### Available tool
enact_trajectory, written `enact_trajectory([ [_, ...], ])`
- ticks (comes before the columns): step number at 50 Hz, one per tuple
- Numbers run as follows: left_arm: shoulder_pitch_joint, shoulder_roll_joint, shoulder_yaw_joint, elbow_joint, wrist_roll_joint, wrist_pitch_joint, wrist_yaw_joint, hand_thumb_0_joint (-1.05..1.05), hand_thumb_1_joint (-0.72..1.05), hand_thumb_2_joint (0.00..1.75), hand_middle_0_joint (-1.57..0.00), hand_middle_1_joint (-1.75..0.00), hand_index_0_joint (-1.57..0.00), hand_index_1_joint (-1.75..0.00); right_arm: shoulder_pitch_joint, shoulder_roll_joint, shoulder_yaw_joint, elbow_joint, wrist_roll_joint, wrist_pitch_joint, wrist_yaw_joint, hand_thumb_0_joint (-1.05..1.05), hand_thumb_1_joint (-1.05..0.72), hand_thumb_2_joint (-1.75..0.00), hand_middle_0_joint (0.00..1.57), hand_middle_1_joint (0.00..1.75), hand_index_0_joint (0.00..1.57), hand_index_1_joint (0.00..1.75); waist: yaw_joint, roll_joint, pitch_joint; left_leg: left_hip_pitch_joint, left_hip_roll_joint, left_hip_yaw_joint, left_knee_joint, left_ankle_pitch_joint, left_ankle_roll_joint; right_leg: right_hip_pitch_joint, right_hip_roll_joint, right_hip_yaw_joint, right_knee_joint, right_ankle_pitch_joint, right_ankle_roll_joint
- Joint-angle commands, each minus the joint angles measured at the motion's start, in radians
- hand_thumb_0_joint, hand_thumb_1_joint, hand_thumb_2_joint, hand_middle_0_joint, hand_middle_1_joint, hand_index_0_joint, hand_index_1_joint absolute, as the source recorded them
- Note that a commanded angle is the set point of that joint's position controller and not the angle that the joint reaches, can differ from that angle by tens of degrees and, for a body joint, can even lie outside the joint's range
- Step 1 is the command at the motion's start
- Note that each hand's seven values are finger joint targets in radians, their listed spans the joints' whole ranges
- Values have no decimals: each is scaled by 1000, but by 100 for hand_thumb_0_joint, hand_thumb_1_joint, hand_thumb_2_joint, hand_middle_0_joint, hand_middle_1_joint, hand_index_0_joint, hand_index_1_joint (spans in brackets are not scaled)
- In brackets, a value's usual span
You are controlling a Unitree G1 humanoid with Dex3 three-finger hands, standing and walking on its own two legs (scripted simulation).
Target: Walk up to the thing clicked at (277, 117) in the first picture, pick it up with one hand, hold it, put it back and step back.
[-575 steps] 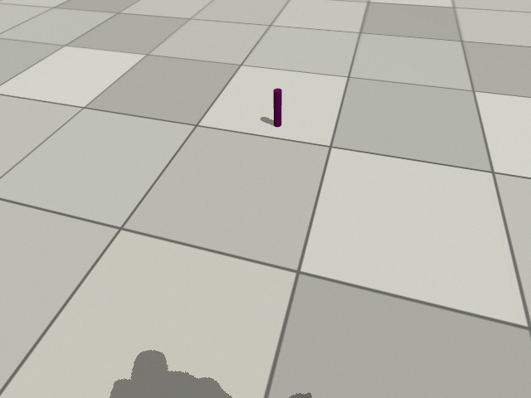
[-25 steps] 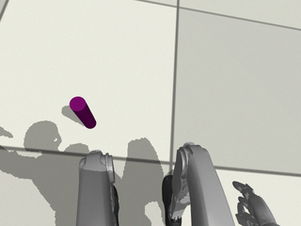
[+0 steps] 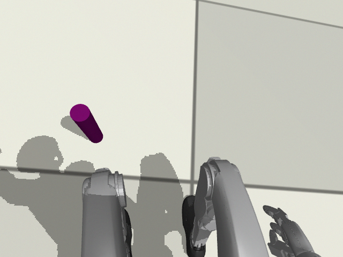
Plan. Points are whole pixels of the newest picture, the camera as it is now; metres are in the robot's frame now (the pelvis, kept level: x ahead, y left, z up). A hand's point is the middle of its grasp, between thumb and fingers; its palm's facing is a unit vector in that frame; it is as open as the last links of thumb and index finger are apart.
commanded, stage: approach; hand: left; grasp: from the side
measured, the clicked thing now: (89, 126) +0.48 +0.22 -0.28
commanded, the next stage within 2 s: close in in 0.44 s
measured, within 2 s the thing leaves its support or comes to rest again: neither
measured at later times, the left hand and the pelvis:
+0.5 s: hand (41, 137) +0.42 +0.32 -0.19, palm faces +0.02 -1.00 +0.03, open 17.7 cm; pelvis -0.01 +0.01 -0.08, yaw -5 degrees
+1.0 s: hand (80, 138) +0.43 +0.23 -0.24, palm faces +0.03 -1.00 +0.03, open 17.7 cm; pelvis -0.02 +0.01 -0.11, yaw -8 degrees
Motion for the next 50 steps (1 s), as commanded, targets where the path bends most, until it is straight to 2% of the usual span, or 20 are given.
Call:
enact_trajectory([
  [1, -195, 328, 33, -95, -67, -88, -11, 0, -61, 1, -9, -5, -6, -7, 123, -234, -68, -42, -1, -27, -15, 0, -91, -90, 20, 30, 20, 30, -6, 192, -524, 413, -25, -5, -242, 140, 8, 231, 55, -3, -178, 108, -23],
  [5, -210, 310, 30, -35, -100, -171, -7, 0, -61, 2, -8, -6, -6, -8, 104, -243, -43, -51, -14, -38, -1, 0, -91, -90, 20, 30, 20, 30, -27, 159, -492, 338, -24, 1, -187, 102, 11, 245, 64, -15, -154, 82, -17],
  [8, -198, 253, 0, 6, -118, -229, -4, 0, -61, 2, -8, -6, -6, -8, 80, -251, -27, -59, -30, -41, 9, 0, -90, -90, 20, 30, 20, 30, -38, 171, -479, 337, -18, -5, -152, 109, 4, 228, 70, -28, -117, 91, -18],
  [10, -216, 275, 9, -8, -122, -270, 6, 0, -61, 2, -8, -6, -6, -8, 68, -261, -22, -55, -42, -38, 16, 0, -90, -90, 20, 30, 20, 30, -33, 190, -483, 322, -15, -2, -125, 89, 3, 220, 74, -32, -104, 76, -19],
  [13, -229, 310, 22, -36, -116, -331, 28, 0, -61, 3, -8, -6, -5, -8, 51, -275, -2, -49, -64, -32, 25, 0, -91, -90, 20, 30, 20, 30, -37, 241, -504, 341, -9, -12, -91, 121, -5, 217, 78, -49, -58, 106, -21],
  [16, -182, 341, 52, -71, -99, -377, 52, 0, -57, 4, -7, -6, -4, -8, 19, -292, 17, -50, -86, -14, 34, 0, -91, -91, 20, 30, 20, 30, -13, 331, -522, 424, 2, -38, -82, 185, -25, 186, 78, -67, 0, 140, -28],
  [18, -164, 325, 44, -54, -89, -402, 59, 0, -59, 4, -7, -6, -5, -8, 3, -302, 29, -51, -104, 2, 39, 0, -92, -91, 20, 30, 20, 30, -36, 372, -519, 454, 9, -55, -74, 220, -35, 176, 79, -83, 28, 169, -28],
  [19, -173, 294, 13, -66, -89, -414, 60, 0, -60, 5, -7, -7, -4, -9, -13, -303, 36, -54, -110, 9, 42, 0, -92, -91, 20, 30, 20, 30, -48, 379, -501, 442, 10, -59, -68, 201, -34, 166, 81, -88, 33, 156, -28],
  [21, -180, 294, 12, -117, -85, -443, 71, 0, -60, 5, -7, -6, -4, -9, -26, -312, 41, -49, -124, 18, 43, 0, -93, -91, 20, 30, 20, 30, -61, 404, -511, 455, 12, -65, -48, 216, -36, 171, 83, -100, 45, 176, -26],
  [25, -177, 176, -72, -33, -95, -489, 99, 0, -60, 6, -7, -8, -4, -10, -73, -313, 75, -45, -148, 35, 57, 0, -93, -91, 20, 30, 20, 30, -111, 363, -435, 405, 18, -85, 0, 161, -33, 146, 91, -119, 62, 146, -21],
  [26, -189, 183, -71, -40, -93, -504, 115, 0, -61, 5, -7, -8, -5, -10, -74, -318, 81, -44, -152, 38, 59, 0, -94, -91, 20, 30, 20, 30, -116, 353, -426, 396, 17, -89, 7, 150, -33, 148, 91, -128, 64, 146, -19],
  [29, -168, 196, -66, -27, -80, -552, 164, 0, -61, 0, -8, -6, -7, -7, -102, -329, 99, -45, -174, 50, 66, 0, -94, -91, 20, 30, 20, 30, -107, 367, -411, 395, 18, -92, 29, 166, -38, 169, 93, -137, 83, 170, -16],
  [31, -184, 156, -91, -9, -79, -580, 192, 0, -61, 0, -8, -6, -7, -7, -118, -334, 112, -51, -187, 59, 73, 0, -95, -91, 20, 30, 20, 30, -127, 372, -408, 404, 18, -99, 46, 197, -43, 179, 95, -148, 92, 197, -14],
  [33, -140, 115, -98, 36, -75, -593, 230, 0, -61, 0, -8, -7, -7, -7, -124, -332, 121, -55, -198, 67, 83, 0, -95, -91, 20, 30, 20, 30, -126, 332, -383, 381, 19, -103, 60, 209, -42, 197, 100, -154, 89, 211, -11],
  [36, -141, 100, -115, 27, -51, -620, 286, 0, -61, 0, -8, -7, -7, -7, -143, -338, 129, -59, -211, 80, 95, 0, -94, -91, 20, 30, 20, 30, -124, 355, -342, 351, 17, -109, 48, 165, -44, 195, 103, -167, 98, 189, -10],
  [40, -132, 50, -164, 41, -20, -643, 343, 0, -61, 0, -8, -6, -7, -6, -164, -340, 134, -64, -224, 97, 109, 0, -94, -91, 20, 30, 20, 30, -145, 341, -291, 321, 21, -122, 53, 131, -43, 173, 106, -176, 105, 176, -9],
  [41, -158, 47, -172, 32, -22, -652, 355, 0, -61, 0, -8, -6, -8, -6, -161, -341, 138, -65, -227, 101, 114, 0, -94, -91, 20, 30, 20, 30, -161, 333, -285, 298, 19, -123, 55, 107, -39, 188, 108, -180, 99, 166, -7],
  [43, -141, 40, -179, 37, -26, -662, 375, 0, -61, 0, -8, -6, -8, -6, -172, -337, 143, -73, -230, 106, 118, 0, -95, -91, 20, 30, 20, 30, -160, 296, -284, 267, 16, -119, 73, 78, -30, 200, 113, -179, 91, 152, -5],
  [47, -168, 1, -224, 57, -22, -689, 412, 0, -61, 0, -7, -6, -7, -5, -184, -343, 153, -75, -240, 114, 126, 0, -94, -91, 20, 30, 20, 30, -187, 287, -253, 255, 16, -134, 75, 61, -30, 195, 112, -187, 99, 148, -1],
  [50, -171, 1, -234, 72, -15, -705, 438, 0, -61, 0, -7, -6, -7, -5, -198, -335, 161, -84, -242, 123, 131, 0, -94, -91, 20, 30, 20, 30, -183, 255, -248, 220, 12, -126, 87, 31, -23, 197, 118, -185, 88, 124, -1],
])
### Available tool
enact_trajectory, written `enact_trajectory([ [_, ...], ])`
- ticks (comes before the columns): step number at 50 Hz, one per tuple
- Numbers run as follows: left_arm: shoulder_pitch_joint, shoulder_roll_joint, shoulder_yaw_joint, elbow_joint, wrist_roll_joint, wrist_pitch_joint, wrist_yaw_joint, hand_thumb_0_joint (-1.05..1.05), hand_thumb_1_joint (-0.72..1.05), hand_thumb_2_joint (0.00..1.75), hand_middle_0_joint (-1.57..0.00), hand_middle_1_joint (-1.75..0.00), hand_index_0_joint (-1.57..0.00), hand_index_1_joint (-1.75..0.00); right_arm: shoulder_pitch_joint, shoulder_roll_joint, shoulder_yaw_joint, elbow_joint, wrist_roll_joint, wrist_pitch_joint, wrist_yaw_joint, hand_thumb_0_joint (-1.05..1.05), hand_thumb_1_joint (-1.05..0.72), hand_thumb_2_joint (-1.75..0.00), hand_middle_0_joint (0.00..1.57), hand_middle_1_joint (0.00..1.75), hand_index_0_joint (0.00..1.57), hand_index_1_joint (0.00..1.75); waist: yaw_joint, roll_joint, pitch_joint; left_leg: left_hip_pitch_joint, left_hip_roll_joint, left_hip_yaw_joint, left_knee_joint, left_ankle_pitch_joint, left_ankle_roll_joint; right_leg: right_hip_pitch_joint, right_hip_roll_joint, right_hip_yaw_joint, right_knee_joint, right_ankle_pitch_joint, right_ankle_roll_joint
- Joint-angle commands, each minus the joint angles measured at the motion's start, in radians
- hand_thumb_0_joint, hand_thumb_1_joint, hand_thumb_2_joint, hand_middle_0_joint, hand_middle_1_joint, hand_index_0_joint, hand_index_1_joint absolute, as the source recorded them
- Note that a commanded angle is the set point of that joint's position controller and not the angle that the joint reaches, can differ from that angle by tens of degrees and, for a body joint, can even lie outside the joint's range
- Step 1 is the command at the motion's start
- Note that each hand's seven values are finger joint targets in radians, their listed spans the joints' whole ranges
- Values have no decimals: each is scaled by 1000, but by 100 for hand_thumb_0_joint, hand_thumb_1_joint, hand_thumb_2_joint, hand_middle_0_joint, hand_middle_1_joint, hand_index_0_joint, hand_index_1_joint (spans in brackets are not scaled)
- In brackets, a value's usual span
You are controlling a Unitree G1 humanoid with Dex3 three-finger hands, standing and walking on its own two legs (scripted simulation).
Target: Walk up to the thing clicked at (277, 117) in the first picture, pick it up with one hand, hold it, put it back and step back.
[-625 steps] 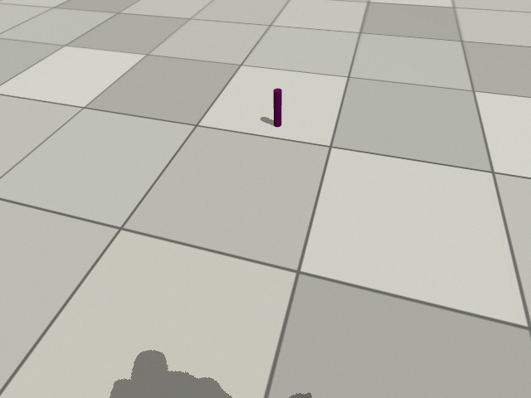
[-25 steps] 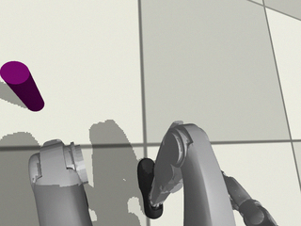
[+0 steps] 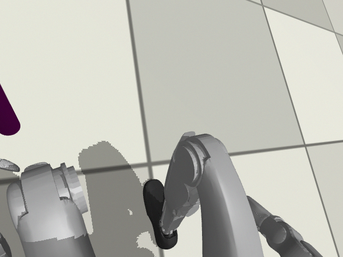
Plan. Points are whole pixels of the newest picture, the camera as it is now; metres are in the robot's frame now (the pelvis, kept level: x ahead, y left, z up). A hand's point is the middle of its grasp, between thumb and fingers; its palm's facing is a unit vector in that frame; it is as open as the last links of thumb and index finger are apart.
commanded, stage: close in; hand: left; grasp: from the side
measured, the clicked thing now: out of the picture +0.46 +0.27 -0.17
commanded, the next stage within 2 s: rest palm in 0.28 s
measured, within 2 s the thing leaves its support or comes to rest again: leaves its support in 1.68 s
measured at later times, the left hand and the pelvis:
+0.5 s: hand (2, 122) +0.43 +0.26 -0.15, palm faces +0.16 -0.99 +0.01, open 17.6 cm; pelvis +0.00 +0.00 +0.00, yaw -1 degrees
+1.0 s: hand (0, 115) +0.44 +0.27 -0.16, palm faces +0.19 -0.98 +0.00, open 12.5 cm; pelvis +0.00 +0.00 +0.00, yaw -2 degrees
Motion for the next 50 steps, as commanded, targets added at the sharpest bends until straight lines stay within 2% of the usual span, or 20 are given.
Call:
enact_trajectory([
  [1, -218, 177, -20, -121, -5, -89, 42, 0, -61, 0, -6, -7, -7, -6, 41, -322, -99, -30, -7, 8, -16, 0, -94, -90, 20, 30, 20, 30, -76, 438, -567, 370, 5, 65, -324, 54, -40, 260, 68, -56, -178, 75, -31],
  [3, -232, 198, -20, -123, 5, -99, 61, 0, -61, 1, -6, -6, -6, -6, 35, -320, -93, -33, -10, 13, -14, 0, -93, -90, 20, 30, 20, 30, -68, 430, -567, 356, 5, 67, -321, 37, -38, 263, 72, -55, -184, 63, -32],
  [4, -221, 178, -25, -106, 6, -103, 69, 0, -61, 2, -6, -6, -6, -6, 34, -323, -93, -33, -12, 15, -13, 0, -93, -90, 20, 30, 20, 30, -73, 438, -555, 365, 7, 57, -329, 41, -42, 256, 69, -61, -174, 66, -31],
  [5, -216, 194, -22, -111, 11, -107, 76, 0, -61, 2, -6, -6, -6, -6, 23, -323, -89, -37, -14, 17, -12, 0, -93, -90, 20, 30, 20, 30, -62, 444, -551, 362, 7, 57, -331, 27, -43, 248, 72, -60, -176, 56, -33],
  [6, -232, 188, -32, -116, 8, -111, 81, 0, -61, 3, -6, -7, -7, -6, 19, -323, -87, -42, -14, 18, -11, 0, -93, -90, 20, 30, 20, 30, -66, 446, -551, 355, 5, 59, -329, 14, -41, 249, 74, -59, -177, 51, -34],
  [7, -240, 159, -42, -120, 4, -114, 85, 0, -61, 3, -6, -7, -6, -6, 27, -331, -88, -39, -16, 20, -10, 0, -93, -90, 20, 30, 20, 30, -85, 462, -552, 388, 9, 44, -337, 36, -48, 244, 68, -66, -166, 73, -32],
  [11, -253, 143, -80, -117, 14, -119, 99, 0, -61, 3, -7, -6, -7, -6, 25, -333, -83, -34, -20, 23, -9, 0, -93, -90, 20, 30, 20, 30, -91, 479, -536, 393, 8, 37, -337, 54, -54, 235, 69, -70, -160, 94, -33],
  [16, -250, 126, -99, -109, 12, -127, 125, 0, -61, 5, -6, -6, -6, -6, 27, -327, -72, -32, -24, 31, -4, 0, -92, -90, 20, 30, 20, 30, -91, 462, -548, 379, 2, 40, -319, 81, -51, 270, 72, -70, -160, 120, -31],
  [19, -263, 114, -113, -102, 13, -134, 140, 0, -61, 5, -6, -6, -6, -6, 26, -325, -66, -30, -28, 33, -1, 0, -92, -90, 20, 30, 20, 30, -104, 453, -556, 385, 1, 34, -315, 89, -51, 274, 74, -73, -162, 130, -30],
  [22, -270, 122, -125, -89, 25, -136, 148, 0, -55, 9, -9, -6, -8, -6, 19, -327, -64, -29, -30, 39, -2, 0, -91, -90, 20, 30, 20, 30, -101, 462, -534, 385, 3, 31, -323, 77, -52, 261, 73, -74, -161, 120, -32],
  [24, -277, 127, -128, -68, 32, -139, 159, 0, -54, 9, -9, -5, -8, -6, 19, -327, -55, -32, -32, 41, 0, 0, -91, -91, 20, 30, 20, 30, -114, 449, -532, 376, 1, 28, -320, 66, -51, 267, 74, -78, -166, 112, -30],
  [27, -271, 142, -117, -82, 25, -147, 165, 0, -50, 11, -9, -6, -7, -7, 16, -326, -47, -34, -39, 47, 1, 0, -91, -90, 20, 30, 20, 30, -105, 461, -563, 403, 2, 28, -311, 104, -53, 290, 79, -76, -167, 140, -30],
  [29, -271, 134, -130, -75, 30, -147, 167, 0, -46, 12, -10, -6, -8, -7, 14, -325, -44, -32, -42, 49, -2, 0, -91, -90, 20, 30, 20, 30, -112, 464, -563, 415, 3, 31, -306, 127, -54, 294, 80, -77, -169, 157, -30],
  [32, -308, 151, -130, -88, 37, -153, 178, 0, -33, 23, -28, -23, -26, -23, -3, -326, -40, -34, -44, 52, -3, 0, -90, -90, 20, 30, 20, 30, -116, 479, -535, 411, 7, 19, -322, 93, -57, 267, 78, -81, -167, 133, -32],
  [35, -311, 161, -130, -73, 39, -154, 184, 0, -24, 29, -32, -27, -31, -28, -7, -324, -30, -41, -44, 57, -3, 0, -90, -90, 20, 30, 20, 30, -121, 478, -521, 392, 6, 16, -326, 72, -55, 273, 79, -85, -170, 118, -30],
  [38, -309, 154, -133, -72, 40, -153, 190, 0, -16, 34, -37, -31, -36, -32, 6, -334, -30, -38, -52, 61, -3, 0, -90, -90, 20, 30, 20, 30, -132, 498, -543, 443, 12, 1, -331, 111, -64, 274, 78, -90, -163, 148, -29],
  [39, -324, 164, -134, -76, 41, -150, 192, 0, -13, 35, -38, -33, -37, -33, 0, -331, -27, -38, -50, 62, -4, 0, -89, -90, 20, 30, 20, 30, -125, 495, -533, 429, 11, 6, -328, 107, -60, 271, 80, -85, -166, 145, -30],
  [42, -311, 145, -140, -49, 44, -143, 199, 0, -5, 42, -44, -39, -43, -40, -6, -328, -25, -44, -50, 66, -4, 0, -89, -90, 20, 30, 20, 30, -134, 475, -508, 412, 11, 7, -330, 85, -58, 266, 80, -87, -176, 132, -29],
  [45, -335, 172, -131, -68, 39, -146, 204, 0, -1, 48, -51, -45, -50, -46, -4, -331, -21, -46, -50, 68, -5, 0, -89, -90, 20, 30, 20, 30, -132, 472, -518, 408, 12, 3, -329, 79, -56, 275, 82, -87, -177, 128, -28],
  [50, -346, 165, -147, -59, 35, -144, 201, 0, 21, 62, -63, -59, -62, -59, 9, -333, -14, -41, -52, 74, -6, 0, -88, -89, 20, 30, 20, 30, -145, 472, -535, 418, 10, 1, -320, 110, -55, 296, 85, -90, -182, 156, -26],
])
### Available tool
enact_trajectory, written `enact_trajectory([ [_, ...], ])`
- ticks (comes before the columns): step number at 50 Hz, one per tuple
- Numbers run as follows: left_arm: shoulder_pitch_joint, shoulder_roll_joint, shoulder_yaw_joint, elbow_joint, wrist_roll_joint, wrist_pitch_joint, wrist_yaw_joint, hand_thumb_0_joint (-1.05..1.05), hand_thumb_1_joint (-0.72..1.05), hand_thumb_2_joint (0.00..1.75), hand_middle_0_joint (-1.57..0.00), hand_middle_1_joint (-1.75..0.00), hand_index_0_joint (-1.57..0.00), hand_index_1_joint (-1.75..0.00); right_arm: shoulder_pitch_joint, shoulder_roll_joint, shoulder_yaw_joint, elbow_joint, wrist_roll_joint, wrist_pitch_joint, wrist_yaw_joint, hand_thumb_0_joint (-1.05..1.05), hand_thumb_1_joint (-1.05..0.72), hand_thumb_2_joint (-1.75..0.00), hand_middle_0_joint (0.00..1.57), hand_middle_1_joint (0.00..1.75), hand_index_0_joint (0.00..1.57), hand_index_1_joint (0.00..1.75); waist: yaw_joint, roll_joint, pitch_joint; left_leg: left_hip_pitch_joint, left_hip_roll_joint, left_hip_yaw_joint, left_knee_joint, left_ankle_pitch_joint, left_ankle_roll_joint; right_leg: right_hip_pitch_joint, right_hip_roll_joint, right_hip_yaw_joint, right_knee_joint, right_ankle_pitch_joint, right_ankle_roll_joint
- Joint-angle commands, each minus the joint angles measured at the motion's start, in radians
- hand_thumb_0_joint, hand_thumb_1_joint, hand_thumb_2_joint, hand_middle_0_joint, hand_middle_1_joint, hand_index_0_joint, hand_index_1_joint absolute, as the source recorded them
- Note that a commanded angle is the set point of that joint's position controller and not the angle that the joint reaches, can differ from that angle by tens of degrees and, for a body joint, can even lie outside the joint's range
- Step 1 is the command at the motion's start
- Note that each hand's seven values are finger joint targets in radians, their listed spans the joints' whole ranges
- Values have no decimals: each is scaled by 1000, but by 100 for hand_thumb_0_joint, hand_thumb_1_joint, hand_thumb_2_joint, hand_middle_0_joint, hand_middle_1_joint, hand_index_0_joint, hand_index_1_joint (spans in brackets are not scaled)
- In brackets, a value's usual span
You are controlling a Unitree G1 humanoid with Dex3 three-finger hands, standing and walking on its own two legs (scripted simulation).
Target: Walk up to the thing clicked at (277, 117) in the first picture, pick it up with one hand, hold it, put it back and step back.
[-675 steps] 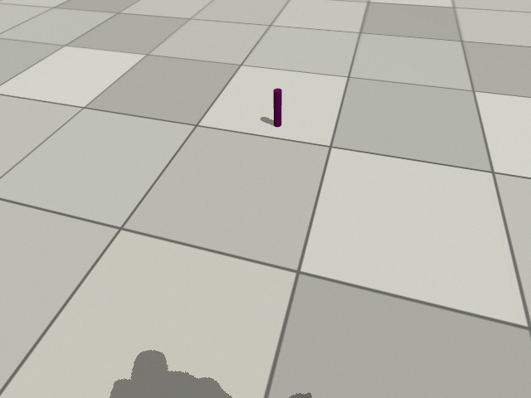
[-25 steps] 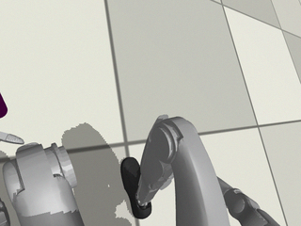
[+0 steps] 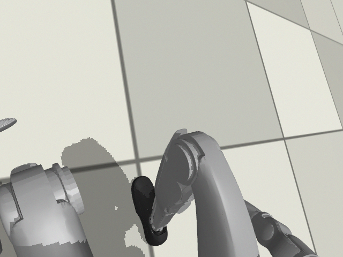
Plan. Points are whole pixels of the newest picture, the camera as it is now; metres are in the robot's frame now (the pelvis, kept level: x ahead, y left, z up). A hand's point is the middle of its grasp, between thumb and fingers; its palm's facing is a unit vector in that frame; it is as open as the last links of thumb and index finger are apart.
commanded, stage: close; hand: left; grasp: from the side
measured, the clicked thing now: out of the picture +0.45 +0.28 -0.17
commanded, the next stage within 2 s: settle in 0.26 s
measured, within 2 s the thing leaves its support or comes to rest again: leaves its support in 0.68 s
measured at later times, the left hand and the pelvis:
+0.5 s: hand out of the picture +0.45 +0.28 -0.16, palm faces +0.21 -0.98 +0.00, open 6.5 cm; pelvis +0.00 +0.00 +0.00, yaw -1 degrees
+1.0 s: hand out of the picture +0.44 +0.30 -0.08, palm faces +0.22 -0.98 -0.04, open 6.5 cm; pelvis +0.00 +0.00 +0.02, yaw +2 degrees
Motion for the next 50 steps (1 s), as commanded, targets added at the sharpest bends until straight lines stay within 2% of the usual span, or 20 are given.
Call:
enact_trajectory([
  [1, -247, 102, 1, -136, -13, -65, 2, 0, 26, 65, -65, -61, -64, -61, 48, -345, -109, -8, -2, 10, -25, 0, -87, -89, 20, 30, 20, 30, -123, 519, -576, 419, 27, 62, -335, 136, -43, 264, 72, -44, -158, 166, -34],
  [5, -269, 126, 10, -128, -10, -63, 9, 0, 36, 73, -74, -69, -73, -69, 52, -344, -99, -9, -5, 15, -26, 0, -87, -89, 20, 30, 20, 30, -130, 523, -568, 402, 27, 66, -331, 137, -39, 283, 75, -44, -166, 168, -33],
  [6, -260, 140, 26, -131, -10, -63, 11, 0, 38, 74, -75, -71, -75, -71, 49, -345, -98, -10, -5, 16, -27, 0, -87, -89, 20, 30, 20, 30, -120, 526, -563, 408, 29, 63, -337, 132, -41, 276, 74, -44, -164, 160, -35],
  [10, -267, 151, 17, -129, -6, -61, 3, 0, 49, 84, -88, -83, -87, -83, 42, -346, -96, -10, -6, 22, -30, 0, -87, -89, 20, 30, 20, 30, -121, 534, -550, 399, 31, 65, -340, 105, -39, 268, 77, -42, -169, 140, -37],
  [12, -258, 167, 40, -120, -12, -56, 2, 0, 54, 89, -93, -88, -92, -88, 47, -354, -96, -16, -4, 23, -31, 0, -87, -89, 20, 30, 20, 30, -121, 541, -556, 414, 35, 55, -350, 103, -44, 263, 77, -49, -165, 136, -38],
  [15, -270, 145, 16, -125, -8, -54, -6, 0, 56, 100, -106, -103, -106, -103, 46, -355, -96, -12, -6, 25, -34, 0, -87, -89, 20, 30, 20, 30, -134, 551, -551, 430, 37, 46, -351, 116, -45, 255, 75, -51, -162, 152, -34],
  [18, -276, 144, 8, -124, -7, -52, -12, 0, 58, 108, -113, -111, -113, -111, 44, -353, -93, -16, -7, 26, -35, 0, -87, -89, 20, 30, 20, 30, -138, 542, -548, 426, 35, 49, -348, 125, -44, 259, 76, -51, -165, 157, -35],
  [20, -279, 152, 15, -120, -7, -47, -12, 0, 62, 121, -120, -124, -119, -125, 53, -353, -93, -17, -6, 28, -35, 0, -89, -90, 20, 30, 20, 30, -139, 537, -552, 423, 35, 48, -350, 124, -43, 269, 76, -53, -168, 157, -34],
  [21, -280, 174, 24, -142, -6, -48, -13, 0, 63, 123, -123, -126, -122, -128, 39, -354, -94, -19, -3, 27, -35, 0, -89, -90, 20, 30, 20, 30, -121, 541, -547, 416, 35, 50, -352, 107, -43, 256, 76, -51, -168, 141, -37],
  [23, -272, 158, 18, -155, -8, -42, -21, 0, 69, 128, -126, -130, -125, -132, 51, -355, -98, -18, -4, 29, -37, 0, -89, -90, 20, 30, 20, 30, -127, 562, -557, 440, 37, 50, -356, 132, -46, 266, 75, -50, -166, 160, -36],
  [27, -290, 189, 36, -239, -11, -30, -24, 0, 66, 134, -134, -140, -133, -141, 58, -352, -108, -14, 1, 33, -39, 0, -89, -90, 20, 30, 20, 30, -105, 597, -605, 471, 40, 55, -362, 169, -50, 273, 74, -44, -159, 180, -40],
  [30, -287, 190, 48, -313, -6, -15, -22, 0, 63, 135, -137, -143, -137, -144, 81, -346, -125, -8, 2, 34, -38, 0, -89, -90, 20, 30, 20, 30, -94, 635, -653, 513, 42, 62, -366, 201, -54, 283, 72, -35, -157, 201, -42],
  [31, -328, 207, 48, -354, -4, -14, -20, 0, 61, 134, -138, -144, -138, -145, 83, -346, -129, -9, 5, 36, -39, 0, -90, -90, 20, 30, 20, 30, -95, 642, -665, 497, 39, 67, -365, 184, -51, 285, 71, -32, -160, 191, -42],
  [34, -294, 202, 60, -437, 2, 15, -15, 0, 58, 132, -137, -142, -136, -143, 102, -334, -155, -13, 15, 43, -40, 0, -89, -90, 20, 30, 20, 30, -66, 667, -717, 521, 38, 84, -377, 209, -51, 294, 67, -16, -160, 202, -48],
  [39, -309, 152, 48, -496, 2, 73, -6, 0, 53, 132, -138, -143, -137, -145, 143, -326, -202, -10, 42, 46, -42, 0, -90, -90, 20, 30, 20, 30, -62, 670, -721, 506, 35, 85, -416, 141, -47, 229, 59, -7, -165, 153, -53],
  [40, -294, 144, 47, -518, 4, 82, -7, 0, 54, 133, -138, -143, -137, -145, 149, -318, -213, -6, 46, 47, -42, 0, -89, -90, 20, 30, 20, 30, -47, 664, -736, 507, 34, 94, -413, 152, -45, 237, 58, 1, -167, 162, -53],
  [44, -282, 75, 11, -560, -2, 134, -19, 0, 57, 133, -138, -144, -138, -145, 190, -301, -248, -10, 72, 51, -39, 0, -89, -90, 20, 30, 20, 30, -37, 640, -767, 491, 23, 110, -423, 161, -39, 225, 53, 11, -177, 166, -54],
  [46, -252, 63, 19, -571, -6, 164, -24, 0, 55, 134, -139, -145, -138, -146, 203, -291, -275, -7, 90, 50, -40, 0, -88, -89, 20, 30, 20, 30, -7, 619, -779, 464, 16, 128, -431, 143, -32, 212, 49, 25, -181, 147, -57],
  [47, -287, 40, -8, -599, -5, 175, -27, 0, 55, 132, -138, -144, -138, -145, 214, -284, -283, -6, 96, 51, -39, 0, -89, -89, 20, 30, 20, 30, -18, 624, -778, 456, 15, 132, -438, 131, -31, 208, 47, 28, -182, 138, -57],
  [50, -289, 30, 5, -625, -11, 215, -32, 0, 59, 132, -138, -143, -137, -144, 245, -270, -311, -3, 120, 53, -39, 0, -88, -89, 20, 30, 20, 30, 1, 600, -820, 445, 7, 146, -446, 125, -24, 208, 43, 40, -194, 127, -58],
])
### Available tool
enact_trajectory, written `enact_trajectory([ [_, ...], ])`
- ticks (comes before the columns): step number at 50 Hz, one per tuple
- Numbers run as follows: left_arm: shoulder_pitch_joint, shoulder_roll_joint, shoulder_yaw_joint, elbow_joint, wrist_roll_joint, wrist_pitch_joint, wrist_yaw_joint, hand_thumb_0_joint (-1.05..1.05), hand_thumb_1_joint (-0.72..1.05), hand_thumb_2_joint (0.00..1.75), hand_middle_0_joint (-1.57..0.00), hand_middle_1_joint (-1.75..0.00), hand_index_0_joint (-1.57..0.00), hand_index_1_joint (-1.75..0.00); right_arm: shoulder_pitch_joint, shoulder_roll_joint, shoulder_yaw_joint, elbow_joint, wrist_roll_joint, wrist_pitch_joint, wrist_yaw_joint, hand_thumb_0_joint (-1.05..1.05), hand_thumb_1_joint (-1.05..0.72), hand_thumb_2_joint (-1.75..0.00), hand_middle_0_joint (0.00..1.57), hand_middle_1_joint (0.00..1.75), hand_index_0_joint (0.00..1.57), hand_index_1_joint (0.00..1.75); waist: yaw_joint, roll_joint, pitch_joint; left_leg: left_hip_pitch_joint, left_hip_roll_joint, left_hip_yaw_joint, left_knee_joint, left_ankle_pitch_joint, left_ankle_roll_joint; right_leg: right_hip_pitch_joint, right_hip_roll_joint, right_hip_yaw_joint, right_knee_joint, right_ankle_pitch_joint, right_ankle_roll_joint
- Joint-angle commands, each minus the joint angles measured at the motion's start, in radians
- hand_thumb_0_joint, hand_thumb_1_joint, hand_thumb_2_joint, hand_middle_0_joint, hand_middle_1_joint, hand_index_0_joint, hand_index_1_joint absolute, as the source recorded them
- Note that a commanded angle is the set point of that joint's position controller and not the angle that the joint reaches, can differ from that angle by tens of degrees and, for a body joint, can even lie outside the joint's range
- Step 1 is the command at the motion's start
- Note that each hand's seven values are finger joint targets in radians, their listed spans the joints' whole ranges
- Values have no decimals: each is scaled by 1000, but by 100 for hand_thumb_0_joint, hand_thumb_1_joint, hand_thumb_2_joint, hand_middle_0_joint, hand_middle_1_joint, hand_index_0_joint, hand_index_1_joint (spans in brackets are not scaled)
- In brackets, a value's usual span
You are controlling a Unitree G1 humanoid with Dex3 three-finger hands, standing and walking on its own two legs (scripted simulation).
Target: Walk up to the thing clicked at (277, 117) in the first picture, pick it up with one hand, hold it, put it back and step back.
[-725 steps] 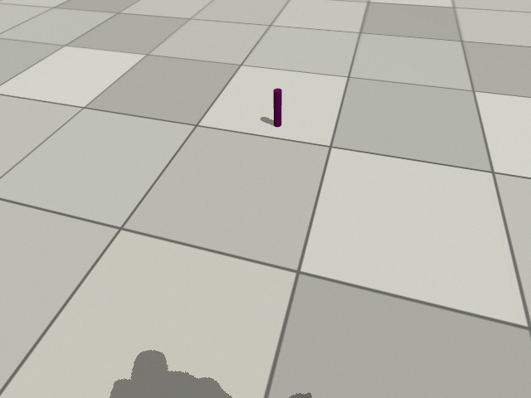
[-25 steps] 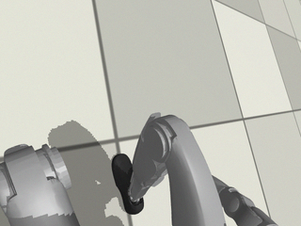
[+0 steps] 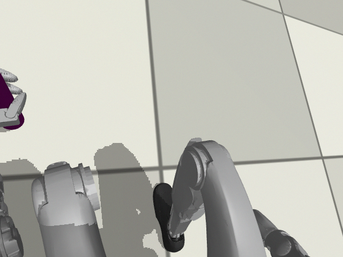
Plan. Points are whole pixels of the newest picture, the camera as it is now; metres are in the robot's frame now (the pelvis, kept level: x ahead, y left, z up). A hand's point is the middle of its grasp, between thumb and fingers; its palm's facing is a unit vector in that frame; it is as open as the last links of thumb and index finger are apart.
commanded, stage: settle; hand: left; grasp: from the side
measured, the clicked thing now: out of the picture +0.45 +0.30 -0.11
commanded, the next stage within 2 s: lift in 1.36 s
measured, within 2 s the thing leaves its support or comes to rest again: neither
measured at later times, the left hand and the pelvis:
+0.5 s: hand out of the picture +0.44 +0.28 -0.01, palm faces +0.16 -0.99 -0.05, open 6.5 cm; pelvis +0.01 -0.01 +0.03, yaw +5 degrees
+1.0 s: hand out of the picture +0.44 +0.27 +0.04, palm faces +0.17 -0.98 -0.04, open 6.5 cm; pelvis +0.01 -0.01 +0.06, yaw +8 degrees
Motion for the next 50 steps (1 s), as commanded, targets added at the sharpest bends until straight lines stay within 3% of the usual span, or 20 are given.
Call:
enact_trajectory([
  [1, -328, 142, 5, -274, -27, -32, -6, 0, 56, 132, -137, -143, -137, -144, 118, -286, -151, -15, 33, 6, -23, 0, -88, -89, 20, 30, 20, 30, -38, 464, -699, 443, 1, 71, -361, 100, -31, 259, 62, -12, -169, 136, -51],
  [4, -320, 143, 23, -314, -39, 1, -16, 0, 54, 130, -137, -141, -136, -142, 133, -270, -179, -13, 58, 6, -28, 0, -88, -89, 20, 30, 20, 30, -5, 454, -737, 435, -9, 93, -374, 83, -25, 258, 58, 5, -181, 113, -54],
  [6, -336, 115, 9, -326, -45, 21, -28, 0, 55, 129, -136, -141, -136, -142, 149, -266, -197, -5, 73, 4, -33, 0, -87, -89, 20, 30, 20, 30, -12, 447, -738, 428, -12, 100, -387, 73, -22, 247, 54, 11, -187, 102, -55],
  [7, -324, 130, 24, -345, -44, 31, -30, 0, 55, 128, -135, -140, -135, -140, 158, -262, -206, -5, 81, 4, -33, 0, -87, -89, 20, 30, 20, 30, 3, 441, -753, 426, -14, 107, -395, 65, -20, 250, 53, 18, -195, 94, -56],
  [8, -316, 112, 12, -340, -44, 41, -34, 0, 53, 127, -135, -139, -134, -140, 151, -249, -211, -6, 88, 2, -34, 0, -88, -89, 20, 30, 20, 30, 11, 423, -751, 412, -17, 115, -399, 47, -16, 248, 54, 24, -205, 73, -56],
  [15, -336, 89, 34, -408, -72, 95, -73, 0, 50, 127, -136, -140, -136, -141, 193, -226, -257, 7, 130, -9, -50, 0, -88, -89, 20, 30, 20, 30, 29, 395, -833, 451, -23, 146, -420, 111, -13, 272, 42, 56, -226, 110, -58],
  [21, -329, 83, 45, -409, -62, 128, -95, 0, 46, 127, -138, -141, -138, -142, 220, -201, -276, 17, 145, -21, -59, 0, -88, -89, 20, 30, 20, 30, 51, 372, -876, 480, -25, 165, -439, 165, -12, 306, 36, 78, -246, 138, -59],
  [23, -350, 57, 34, -401, -69, 131, -103, 0, 45, 127, -139, -142, -139, -143, 218, -198, -285, 16, 150, -25, -62, 0, -88, -89, 20, 30, 20, 30, 43, 353, -851, 464, -26, 167, -454, 119, -9, 289, 35, 81, -263, 96, -60],
  [24, -319, 66, 54, -374, -70, 136, -108, 0, 47, 130, -140, -144, -140, -145, 225, -203, -291, 22, 151, -27, -64, 0, -88, -89, 20, 30, 20, 30, 46, 350, -843, 469, -26, 169, -459, 106, -8, 289, 34, 82, -273, 85, -58],
  [25, -381, 59, 35, -433, -72, 132, -110, 0, 46, 129, -140, -144, -140, -145, 222, -201, -291, 17, 152, -30, -65, 0, -88, -89, 20, 30, 20, 30, 46, 377, -853, 480, -27, 167, -472, 96, -10, 285, 31, 84, -274, 80, -61],
  [27, -349, 75, 52, -408, -59, 139, -111, 0, 47, 130, -141, -144, -140, -146, 230, -193, -294, 21, 153, -35, -67, 0, -88, -89, 20, 30, 20, 30, 59, 366, -884, 497, -28, 173, -477, 119, -11, 305, 30, 88, -278, 94, -60],
  [30, -350, 43, 46, -412, -68, 148, -115, 0, 48, 131, -142, -145, -141, -146, 234, -187, -301, 18, 160, -40, -71, 0, -88, -89, 20, 30, 20, 30, 68, 374, -901, 534, -28, 171, -497, 140, -16, 297, 26, 95, -279, 111, -64],
  [31, -355, 33, 39, -391, -68, 152, -117, 0, 47, 130, -142, -144, -141, -146, 235, -187, -301, 24, 160, -42, -73, 0, -89, -89, 20, 30, 20, 30, 58, 368, -889, 531, -27, 169, -493, 147, -16, 288, 25, 94, -276, 116, -64],
  [35, -367, 52, 63, -405, -64, 153, -106, 0, 45, 132, -144, -146, -143, -147, 247, -175, -310, 21, 162, -48, -76, 0, -88, -89, 20, 30, 20, 30, 73, 331, -913, 506, -34, 190, -495, 152, -7, 343, 24, 110, -306, 116, -60],
  [38, -372, 26, 48, -402, -60, 154, -109, 0, 46, 133, -143, -145, -142, -147, 252, -168, -316, 21, 164, -53, -79, 0, -88, -89, 20, 30, 20, 30, 60, 302, -911, 494, -35, 198, -502, 135, -3, 362, 23, 117, -327, 102, -57],
  [40, -378, 46, 66, -401, -60, 152, -105, 0, 46, 133, -143, -146, -142, -148, 255, -167, -317, 28, 165, -56, -80, 0, -88, -89, 20, 30, 20, 30, 77, 330, -905, 517, -34, 199, -517, 137, -7, 349, 21, 120, -324, 97, -60],
  [43, -396, 21, 54, -405, -64, 153, -107, 0, 45, 134, -144, -146, -143, -148, 257, -162, -324, 24, 165, -62, -83, 0, -89, -90, 20, 30, 20, 30, 68, 301, -935, 515, -36, 209, -508, 146, -2, 377, 22, 130, -342, 109, -57],
  [46, -387, 36, 58, -382, -46, 155, -100, 0, 46, 133, -142, -144, -141, -146, 263, -159, -327, 34, 166, -63, -86, 0, -89, -90, 20, 30, 20, 30, 76, 315, -913, 532, -36, 206, -533, 138, -5, 359, 21, 129, -347, 96, -60],
  [48, -404, 30, 65, -401, -52, 152, -96, 0, 48, 133, -142, -144, -141, -146, 263, -155, -328, 28, 169, -65, -85, 0, -88, -89, 20, 30, 20, 30, 82, 314, -925, 535, -38, 205, -541, 132, -6, 360, 20, 131, -348, 90, -62],
  [50, -390, 1, 52, -377, -54, 155, -96, 0, 51, 135, -142, -145, -141, -146, 270, -156, -330, 29, 169, -66, -87, 0, -89, -90, 20, 30, 20, 30, 67, 313, -922, 547, -39, 202, -547, 147, -7, 366, 18, 126, -351, 107, -61],
])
